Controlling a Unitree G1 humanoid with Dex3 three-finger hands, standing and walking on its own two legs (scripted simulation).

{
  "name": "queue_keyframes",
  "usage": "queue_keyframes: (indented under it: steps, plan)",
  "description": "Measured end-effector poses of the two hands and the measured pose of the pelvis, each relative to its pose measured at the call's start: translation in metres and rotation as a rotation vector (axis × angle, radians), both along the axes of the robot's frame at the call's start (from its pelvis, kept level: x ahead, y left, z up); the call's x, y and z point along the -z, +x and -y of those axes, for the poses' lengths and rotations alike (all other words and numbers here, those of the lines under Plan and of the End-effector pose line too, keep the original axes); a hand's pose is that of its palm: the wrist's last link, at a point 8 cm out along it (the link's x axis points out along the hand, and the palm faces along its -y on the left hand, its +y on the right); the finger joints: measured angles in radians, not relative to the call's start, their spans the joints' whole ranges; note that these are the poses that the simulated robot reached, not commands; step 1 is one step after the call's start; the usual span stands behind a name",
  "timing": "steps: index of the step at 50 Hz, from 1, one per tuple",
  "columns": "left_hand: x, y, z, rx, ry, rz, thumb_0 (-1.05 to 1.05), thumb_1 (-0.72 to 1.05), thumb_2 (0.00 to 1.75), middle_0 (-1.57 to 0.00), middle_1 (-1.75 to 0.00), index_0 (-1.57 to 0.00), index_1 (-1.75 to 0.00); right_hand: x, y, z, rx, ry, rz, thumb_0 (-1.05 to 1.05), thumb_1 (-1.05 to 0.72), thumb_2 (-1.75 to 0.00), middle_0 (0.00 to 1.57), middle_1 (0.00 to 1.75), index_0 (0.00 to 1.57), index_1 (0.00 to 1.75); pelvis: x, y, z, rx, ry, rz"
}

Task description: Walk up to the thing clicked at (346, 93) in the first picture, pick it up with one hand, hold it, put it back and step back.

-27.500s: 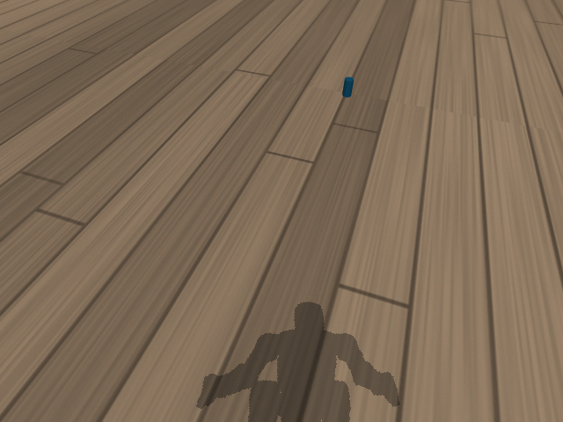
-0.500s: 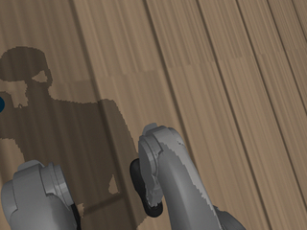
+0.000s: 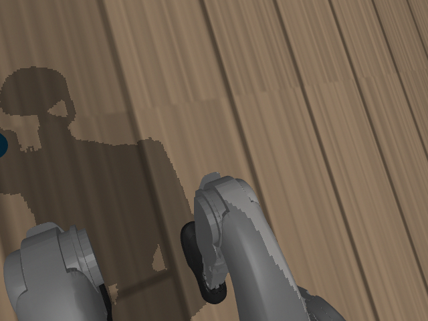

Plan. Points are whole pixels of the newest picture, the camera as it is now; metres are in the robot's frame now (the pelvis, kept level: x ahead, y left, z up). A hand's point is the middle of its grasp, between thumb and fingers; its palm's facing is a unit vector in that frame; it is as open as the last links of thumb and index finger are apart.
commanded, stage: withdraw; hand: left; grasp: from above
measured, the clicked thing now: out of the picture +0.49 +0.29 -0.25
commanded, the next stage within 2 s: home in 0.92 s
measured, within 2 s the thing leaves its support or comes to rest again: neither
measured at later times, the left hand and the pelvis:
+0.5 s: hand out of the picture +0.46 +0.30 -0.01, palm faces -0.46 -0.12 -0.88, open 14.1 cm; pelvis -0.01 +0.00 +0.08, yaw +6 degrees
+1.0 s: hand out of the picture +0.48 +0.32 -0.12, palm faces -0.38 -0.08 -0.92, open 13.5 cm; pelvis -0.02 +0.00 +0.03, yaw +5 degrees
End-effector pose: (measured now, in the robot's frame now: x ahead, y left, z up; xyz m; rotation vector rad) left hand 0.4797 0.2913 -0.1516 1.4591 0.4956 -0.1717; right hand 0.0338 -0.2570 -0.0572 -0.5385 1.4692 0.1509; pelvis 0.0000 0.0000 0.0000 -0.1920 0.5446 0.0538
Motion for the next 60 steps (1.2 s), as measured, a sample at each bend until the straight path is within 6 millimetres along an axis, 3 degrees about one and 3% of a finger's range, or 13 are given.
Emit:
queue_keyframes:
  steps: [6, 14, 20, 24, 29, 34, 43, 48, 53, 60]
  plan:
    - [-0.031, 0.011, -0.005, -0.001, 0.034, 0.09, 0.0, -0.53, 1.01, -0.09, -1.04, -0.09, -1.04, 0.003, -0.001, -0.002, 0.047, 0.024, -0.002, 0.0, -0.92, -0.9, 0.2, 0.3, 0.2, 0.3, -0.004, 0.004, 0.0, -0.005, 0.007, -0.029]
    - [-0.119, 0.009, -0.027, -0.088, 0.099, 0.122, 0.0, -0.55, 1.01, -0.09, -1.01, -0.08, -1.02, 0.004, 0.023, -0.002, 0.144, 0.075, 0.054, 0.0, -0.92, -0.91, 0.2, 0.3, 0.2, 0.3, -0.03, 0.005, 0.001, -0.026, 0.04, -0.069]
    - [-0.182, -0.003, -0.029, -0.095, 0.084, 0.01, 0.0, -0.55, 1.02, -0.09, -1.0, -0.08, -1.01, -0.015, 0.045, 0.001, 0.152, 0.074, 0.124, 0.0, -0.92, -0.91, 0.2, 0.3, 0.2, 0.3, -0.063, -0.002, 0.002, -0.048, 0.063, -0.063]
    - [-0.2, -0.012, -0.018, -0.051, 0.034, -0.053, 0.0, -0.54, 1.02, -0.09, -1.0, -0.08, -1.01, -0.036, 0.051, 0.008, 0.132, 0.03, 0.156, 0.0, -0.92, -0.91, 0.2, 0.3, 0.2, 0.3, -0.081, -0.011, 0.004, -0.058, 0.072, -0.044]
    - [-0.195, -0.022, -0.003, 0.026, -0.009, -0.088, 0.0, -0.53, 1.02, -0.1, -0.99, -0.09, -1.01, -0.058, 0.044, 0.022, 0.113, -0.056, 0.163, 0.0, -0.91, -0.9, 0.2, 0.3, 0.2, 0.3, -0.091, -0.019, 0.006, -0.063, 0.075, -0.036]
    - [-0.172, -0.027, 0.001, 0.075, 0.002, -0.075, 0.0, -0.51, 1.01, -0.12, -0.97, -0.1, -0.99, -0.063, 0.029, 0.032, 0.116, -0.127, 0.14, 0.0, -0.91, -0.9, 0.2, 0.3, 0.2, 0.3, -0.083, -0.022, 0.007, -0.066, 0.074, -0.036]
    - [-0.111, -0.02, -0.013, 0.043, 0.03, -0.051, 0.0, -0.48, 0.98, -0.14, -0.96, -0.13, -0.97, -0.029, -0.002, 0.019, 0.134, -0.127, 0.061, 0.0, -0.91, -0.9, 0.2, 0.3, 0.2, 0.3, -0.046, -0.021, 0.003, -0.062, 0.059, -0.038]
    - [-0.093, -0.007, -0.024, 0.005, 0.04, -0.001, 0.0, -0.45, 0.95, -0.17, -0.93, -0.16, -0.94, -0.007, -0.014, 0.001, 0.148, -0.083, 0.018, 0.0, -0.91, -0.9, 0.2, 0.3, 0.2, 0.3, -0.029, -0.017, 0.001, -0.058, 0.052, -0.042]
    - [-0.1, 0.009, -0.029, -0.012, 0.061, 0.06, 0.0, -0.4, 0.92, -0.21, -0.9, -0.2, -0.9, 0.005, -0.014, -0.014, 0.178, -0.03, -0.001, 0.0, -0.9, -0.9, 0.2, 0.3, 0.2, 0.3, -0.026, -0.011, 0.0, -0.053, 0.046, -0.066]
    - [-0.143, 0.013, -0.025, -0.053, 0.051, 0.064, 0.0, -0.3, 0.89, -0.24, -0.82, -0.22, -0.81, -0.007, 0.007, -0.019, 0.215, 0.017, 0.026, 0.0, -0.89, -0.89, 0.2, 0.3, 0.2, 0.3, -0.051, 0.0, -0.001, -0.053, 0.052, -0.105]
